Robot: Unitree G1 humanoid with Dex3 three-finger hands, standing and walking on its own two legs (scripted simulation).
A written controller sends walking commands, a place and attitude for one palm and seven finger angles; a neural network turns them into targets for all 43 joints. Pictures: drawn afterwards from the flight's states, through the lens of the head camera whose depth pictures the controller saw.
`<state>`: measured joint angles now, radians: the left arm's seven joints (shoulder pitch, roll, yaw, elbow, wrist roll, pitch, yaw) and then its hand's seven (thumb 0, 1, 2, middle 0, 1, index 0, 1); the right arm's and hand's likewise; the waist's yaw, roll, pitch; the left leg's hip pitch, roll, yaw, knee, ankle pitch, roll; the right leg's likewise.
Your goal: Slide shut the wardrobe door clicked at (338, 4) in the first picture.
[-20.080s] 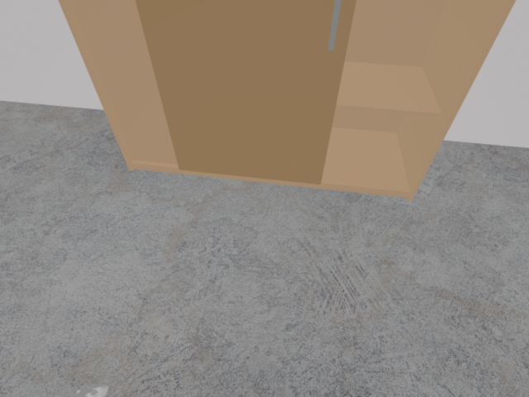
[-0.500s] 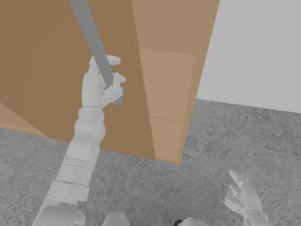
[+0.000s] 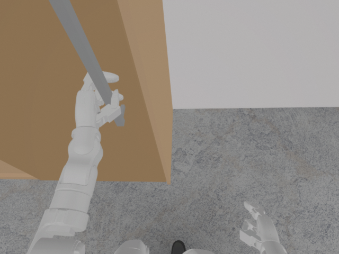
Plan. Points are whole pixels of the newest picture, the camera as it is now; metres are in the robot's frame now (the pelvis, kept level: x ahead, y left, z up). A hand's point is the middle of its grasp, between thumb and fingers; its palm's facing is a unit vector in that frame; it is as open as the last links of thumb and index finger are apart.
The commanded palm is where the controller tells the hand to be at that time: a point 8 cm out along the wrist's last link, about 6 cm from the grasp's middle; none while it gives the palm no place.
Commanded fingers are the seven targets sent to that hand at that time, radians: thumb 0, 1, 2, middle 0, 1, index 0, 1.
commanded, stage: step sideways, sliding the door along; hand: left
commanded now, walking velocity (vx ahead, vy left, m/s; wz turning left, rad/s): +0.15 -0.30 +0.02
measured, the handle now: (101, 72) +0.45 +0.17 +0.16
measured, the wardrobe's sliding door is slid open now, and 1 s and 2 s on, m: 0.00 0.00 0.00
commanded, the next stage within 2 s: stop walking and hold the door there in 0.54 s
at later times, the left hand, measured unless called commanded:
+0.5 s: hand (124, 103) +0.40 +0.13 +0.11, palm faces +0.48 -0.87 -0.07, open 6.4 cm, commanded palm +0.37 +0.09 +0.12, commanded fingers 0.00 0.90 0.90 -0.45 -1.40 -0.45 -1.40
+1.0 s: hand (121, 104) +0.41 +0.13 +0.10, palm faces +0.60 -0.74 -0.30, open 6.4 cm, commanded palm +0.36 +0.15 +0.10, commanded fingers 0.00 0.90 0.90 -0.45 -1.40 -0.45 -1.40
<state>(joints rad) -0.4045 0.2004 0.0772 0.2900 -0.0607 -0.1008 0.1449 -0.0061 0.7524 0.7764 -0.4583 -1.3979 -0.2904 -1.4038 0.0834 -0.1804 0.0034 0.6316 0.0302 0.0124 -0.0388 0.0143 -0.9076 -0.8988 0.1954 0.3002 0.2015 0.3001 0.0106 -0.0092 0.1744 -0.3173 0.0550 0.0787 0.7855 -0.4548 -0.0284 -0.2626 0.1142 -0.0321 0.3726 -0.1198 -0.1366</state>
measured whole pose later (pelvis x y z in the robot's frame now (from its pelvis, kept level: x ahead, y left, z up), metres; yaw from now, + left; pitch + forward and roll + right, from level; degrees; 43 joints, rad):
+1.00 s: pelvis +0.10 -0.20 +0.00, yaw +0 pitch +0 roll +2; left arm -0.16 0.38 0.44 0.34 -0.07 -0.11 0.17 -0.07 0.66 0.86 -0.39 -1.26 -0.21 -1.39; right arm 0.10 -0.26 0.00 0.59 0.05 -0.07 -0.05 0.01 -0.91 -0.90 0.20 0.30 0.20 0.30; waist 0.05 0.04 0.12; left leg -0.30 0.12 0.08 0.79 -0.34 -0.02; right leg -0.13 0.03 -0.06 0.42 -0.31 -0.09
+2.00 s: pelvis +0.10 -0.14 +0.00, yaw -4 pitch +0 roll -1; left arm 0.01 0.34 0.32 0.25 -0.05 -0.10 0.20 -0.07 0.70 0.82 -0.34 -1.36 -0.24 -1.37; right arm 0.19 -0.24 0.03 0.67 0.02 -0.07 -0.09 0.01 -0.90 -0.90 0.20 0.30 0.20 0.30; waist 0.03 0.05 -0.05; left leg -0.23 -0.02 0.04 0.40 -0.16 0.04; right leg -0.15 -0.01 0.00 0.38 -0.22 0.01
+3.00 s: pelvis +0.05 +0.02 -0.02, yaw -4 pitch -2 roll -1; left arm -0.13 0.18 0.04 -0.02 -0.07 -0.11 0.13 -0.01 0.77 0.83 -0.42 -1.37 -0.26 -1.39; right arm 0.13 -0.18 0.01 0.67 0.00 -0.02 -0.04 0.01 -0.91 -0.90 0.19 0.30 0.20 0.30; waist 0.02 -0.04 0.12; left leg -0.30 -0.05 -0.06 0.69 -0.35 0.03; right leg -0.42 0.00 0.05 0.94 -0.47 0.00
